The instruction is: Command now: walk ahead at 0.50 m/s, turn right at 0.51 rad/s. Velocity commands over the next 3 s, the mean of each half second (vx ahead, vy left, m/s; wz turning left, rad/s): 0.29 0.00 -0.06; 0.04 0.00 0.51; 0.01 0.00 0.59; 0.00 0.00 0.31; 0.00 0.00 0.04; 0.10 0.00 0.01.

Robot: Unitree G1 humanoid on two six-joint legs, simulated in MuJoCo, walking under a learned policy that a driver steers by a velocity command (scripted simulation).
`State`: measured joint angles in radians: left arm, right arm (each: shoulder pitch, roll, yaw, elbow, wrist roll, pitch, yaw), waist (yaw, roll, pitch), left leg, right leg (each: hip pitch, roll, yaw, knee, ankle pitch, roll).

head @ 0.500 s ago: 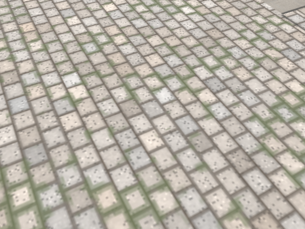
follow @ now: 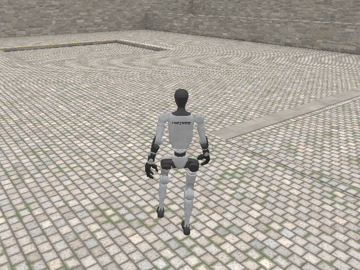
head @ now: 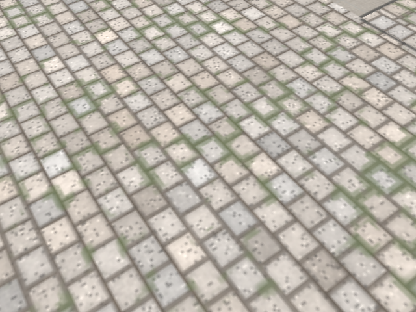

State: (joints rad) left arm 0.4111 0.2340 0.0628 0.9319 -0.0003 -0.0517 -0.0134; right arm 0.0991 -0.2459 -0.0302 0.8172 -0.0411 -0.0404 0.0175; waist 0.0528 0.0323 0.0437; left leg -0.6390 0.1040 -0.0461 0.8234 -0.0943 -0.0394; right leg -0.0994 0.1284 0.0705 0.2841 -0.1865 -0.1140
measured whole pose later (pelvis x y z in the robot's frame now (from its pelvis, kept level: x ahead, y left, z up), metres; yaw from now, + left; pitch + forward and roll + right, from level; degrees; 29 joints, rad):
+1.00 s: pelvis +0.20 +0.02 +0.00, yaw +18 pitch +0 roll +1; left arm 0.19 0.25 0.03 0.77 0.02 0.01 0.05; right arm 0.22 -0.33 -0.10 0.84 -0.02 0.08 0.03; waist -0.01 0.05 0.06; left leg -0.46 -0.06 -0.07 1.07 -0.41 -0.06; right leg -0.18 0.00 -0.07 0.40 -0.22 -0.05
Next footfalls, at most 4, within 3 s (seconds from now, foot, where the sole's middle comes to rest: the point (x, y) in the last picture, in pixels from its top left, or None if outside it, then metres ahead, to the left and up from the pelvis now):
0.20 left None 0.29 0.12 -0.78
0.76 right None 0.26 -0.06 -0.78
1.24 left None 0.16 0.13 -0.78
1.82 right None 0.28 -0.01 -0.78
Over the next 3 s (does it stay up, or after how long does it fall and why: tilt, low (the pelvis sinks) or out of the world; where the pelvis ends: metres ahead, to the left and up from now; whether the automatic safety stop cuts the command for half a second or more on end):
stays up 0.21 0.06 -0.01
